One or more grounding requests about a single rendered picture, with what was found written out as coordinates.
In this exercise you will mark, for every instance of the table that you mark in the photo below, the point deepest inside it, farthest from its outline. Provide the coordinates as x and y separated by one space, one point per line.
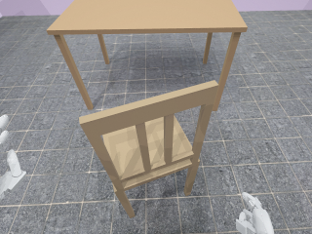
84 17

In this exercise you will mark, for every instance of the robot left hand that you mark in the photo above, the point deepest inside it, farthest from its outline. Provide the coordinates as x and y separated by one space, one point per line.
10 181

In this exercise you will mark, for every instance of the robot right hand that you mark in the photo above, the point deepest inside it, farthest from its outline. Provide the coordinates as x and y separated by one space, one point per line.
259 221

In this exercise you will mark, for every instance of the chair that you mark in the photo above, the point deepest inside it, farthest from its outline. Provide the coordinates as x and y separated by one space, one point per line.
143 141

